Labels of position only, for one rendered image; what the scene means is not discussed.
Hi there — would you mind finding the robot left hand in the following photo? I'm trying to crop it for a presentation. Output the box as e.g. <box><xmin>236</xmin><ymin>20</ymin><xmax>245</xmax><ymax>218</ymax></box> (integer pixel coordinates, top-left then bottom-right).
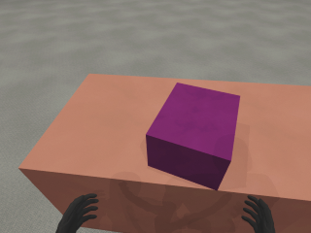
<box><xmin>55</xmin><ymin>193</ymin><xmax>99</xmax><ymax>233</ymax></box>

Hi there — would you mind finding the pedestal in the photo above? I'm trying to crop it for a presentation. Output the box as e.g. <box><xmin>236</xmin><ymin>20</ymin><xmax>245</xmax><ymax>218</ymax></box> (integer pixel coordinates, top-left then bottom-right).
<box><xmin>18</xmin><ymin>74</ymin><xmax>311</xmax><ymax>233</ymax></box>

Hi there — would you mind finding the carton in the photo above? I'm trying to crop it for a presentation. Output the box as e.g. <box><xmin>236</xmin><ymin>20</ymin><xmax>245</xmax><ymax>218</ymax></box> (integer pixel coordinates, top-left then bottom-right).
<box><xmin>146</xmin><ymin>83</ymin><xmax>240</xmax><ymax>190</ymax></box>

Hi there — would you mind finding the robot right hand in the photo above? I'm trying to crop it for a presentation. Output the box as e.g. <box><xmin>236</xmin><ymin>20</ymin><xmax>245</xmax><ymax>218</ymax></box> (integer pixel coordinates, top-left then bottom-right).
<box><xmin>242</xmin><ymin>195</ymin><xmax>276</xmax><ymax>233</ymax></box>

